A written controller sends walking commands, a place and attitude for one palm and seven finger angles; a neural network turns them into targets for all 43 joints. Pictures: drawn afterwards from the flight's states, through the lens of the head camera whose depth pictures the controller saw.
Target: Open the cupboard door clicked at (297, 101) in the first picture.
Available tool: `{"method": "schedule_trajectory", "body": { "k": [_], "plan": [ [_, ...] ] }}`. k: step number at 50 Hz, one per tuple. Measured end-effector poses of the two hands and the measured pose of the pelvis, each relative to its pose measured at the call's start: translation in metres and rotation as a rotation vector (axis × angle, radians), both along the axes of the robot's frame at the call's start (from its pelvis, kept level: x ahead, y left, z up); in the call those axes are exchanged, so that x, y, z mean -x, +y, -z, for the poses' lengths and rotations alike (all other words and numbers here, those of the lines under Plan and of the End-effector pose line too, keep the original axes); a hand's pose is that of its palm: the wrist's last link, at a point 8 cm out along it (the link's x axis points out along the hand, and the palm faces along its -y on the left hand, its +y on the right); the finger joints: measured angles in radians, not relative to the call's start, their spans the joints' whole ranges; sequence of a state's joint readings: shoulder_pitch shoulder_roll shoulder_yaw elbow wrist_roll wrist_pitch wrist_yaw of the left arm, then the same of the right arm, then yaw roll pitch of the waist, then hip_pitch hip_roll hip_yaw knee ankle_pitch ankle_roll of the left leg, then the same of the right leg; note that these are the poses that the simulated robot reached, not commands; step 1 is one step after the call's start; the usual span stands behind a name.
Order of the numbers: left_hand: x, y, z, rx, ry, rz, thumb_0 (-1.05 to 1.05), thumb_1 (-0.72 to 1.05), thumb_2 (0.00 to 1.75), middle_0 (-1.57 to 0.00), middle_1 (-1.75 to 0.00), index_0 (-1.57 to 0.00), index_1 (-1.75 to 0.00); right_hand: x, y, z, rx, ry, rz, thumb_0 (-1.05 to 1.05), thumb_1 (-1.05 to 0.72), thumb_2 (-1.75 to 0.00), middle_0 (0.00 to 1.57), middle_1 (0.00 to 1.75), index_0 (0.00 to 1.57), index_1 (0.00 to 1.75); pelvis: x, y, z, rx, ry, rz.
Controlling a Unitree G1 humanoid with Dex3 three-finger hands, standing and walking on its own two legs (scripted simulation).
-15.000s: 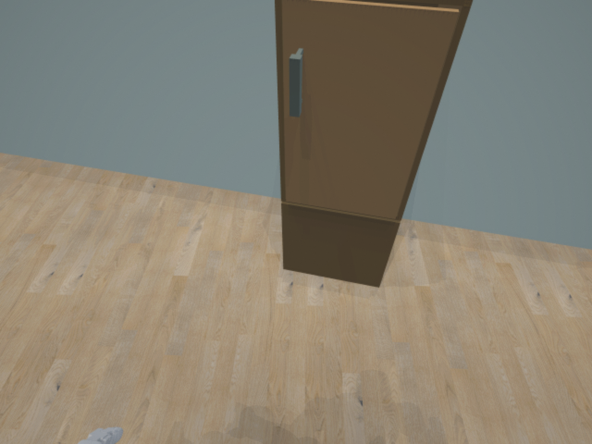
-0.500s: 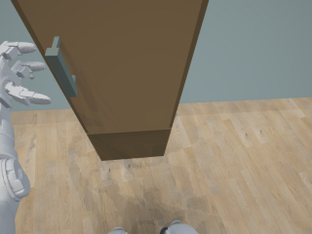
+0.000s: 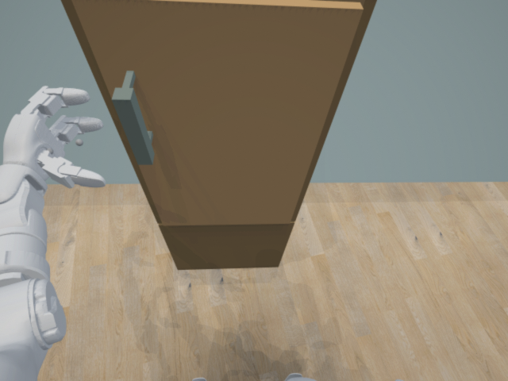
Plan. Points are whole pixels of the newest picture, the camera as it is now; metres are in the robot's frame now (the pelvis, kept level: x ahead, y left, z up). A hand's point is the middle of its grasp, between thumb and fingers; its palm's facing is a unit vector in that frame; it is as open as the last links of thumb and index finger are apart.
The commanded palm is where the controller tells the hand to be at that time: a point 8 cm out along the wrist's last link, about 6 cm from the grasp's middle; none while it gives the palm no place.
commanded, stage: move the hooked fingers beside the handle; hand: left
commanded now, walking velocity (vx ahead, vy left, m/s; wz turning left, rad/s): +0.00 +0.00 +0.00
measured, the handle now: (138, 120) +0.49 +0.18 +0.11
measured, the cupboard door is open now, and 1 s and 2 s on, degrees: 0 0 0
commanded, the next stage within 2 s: slide the fingers in behind the handle in 0.14 s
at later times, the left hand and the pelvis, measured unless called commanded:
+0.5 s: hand (106, 144) +0.44 +0.22 +0.11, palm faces +0.00 -1.00 +0.00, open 14.0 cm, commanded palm +0.41 +0.27 +0.11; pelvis -0.02 -0.01 +0.00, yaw +0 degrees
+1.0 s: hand (125, 140) +0.44 +0.19 +0.11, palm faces +0.01 -1.00 -0.01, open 14.0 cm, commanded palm +0.42 +0.24 +0.11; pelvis -0.02 -0.02 +0.00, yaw +0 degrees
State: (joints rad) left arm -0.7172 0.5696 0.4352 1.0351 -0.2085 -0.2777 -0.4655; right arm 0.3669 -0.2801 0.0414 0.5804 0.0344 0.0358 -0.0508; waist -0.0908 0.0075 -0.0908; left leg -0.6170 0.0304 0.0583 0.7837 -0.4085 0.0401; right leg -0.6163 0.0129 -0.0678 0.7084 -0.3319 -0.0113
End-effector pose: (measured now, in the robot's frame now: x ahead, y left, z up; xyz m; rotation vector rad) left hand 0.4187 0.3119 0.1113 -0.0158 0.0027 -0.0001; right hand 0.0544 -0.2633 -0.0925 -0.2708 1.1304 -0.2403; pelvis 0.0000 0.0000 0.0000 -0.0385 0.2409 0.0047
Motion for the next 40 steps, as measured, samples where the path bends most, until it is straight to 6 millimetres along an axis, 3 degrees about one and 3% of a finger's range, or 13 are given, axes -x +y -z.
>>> {"method": "schedule_trajectory", "body": {
  "k": [7,14,30,40],
  "plan": [
    [0.005,-0.007,-0.001,-0.002,-0.007,-0.004,-0.01,-0.5,0.3,-0.3,-1.2,-0.3,-1.2,-0.005,0.007,0.001,-0.017,-0.024,-0.016,0.0,-0.91,-0.9,0.2,0.3,0.21,0.3,0.003,0.002,0.0,0.0,-0.014,-0.005],
    [0.006,-0.016,-0.004,-0.021,-0.007,-0.005,-0.01,-0.5,0.3,-0.3,-1.2,-0.3,-1.2,0.004,0.008,0.004,-0.022,-0.017,-0.019,0.0,-0.91,-0.9,0.2,0.3,0.21,0.3,0.009,0.001,0.0,-0.001,-0.025,-0.011],
    [0.004,-0.044,-0.002,-0.022,-0.002,-0.022,-0.01,-0.5,0.3,-0.3,-1.2,-0.3,-1.2,0.039,-0.01,0.007,-0.017,0.019,0.026,0.0,-0.91,-0.9,0.2,0.3,0.21,0.3,0.019,-0.011,0.001,-0.014,-0.035,0.0],
    [0.005,-0.055,-0.006,-0.018,0.001,-0.002,-0.01,-0.5,0.3,-0.3,-1.2,-0.3,-1.2,0.041,-0.018,0.008,-0.016,0.022,0.032,0.0,-0.91,-0.9,0.2,0.3,0.2,0.3,0.02,-0.018,0.001,-0.017,-0.036,-0.004]
  ]
}}
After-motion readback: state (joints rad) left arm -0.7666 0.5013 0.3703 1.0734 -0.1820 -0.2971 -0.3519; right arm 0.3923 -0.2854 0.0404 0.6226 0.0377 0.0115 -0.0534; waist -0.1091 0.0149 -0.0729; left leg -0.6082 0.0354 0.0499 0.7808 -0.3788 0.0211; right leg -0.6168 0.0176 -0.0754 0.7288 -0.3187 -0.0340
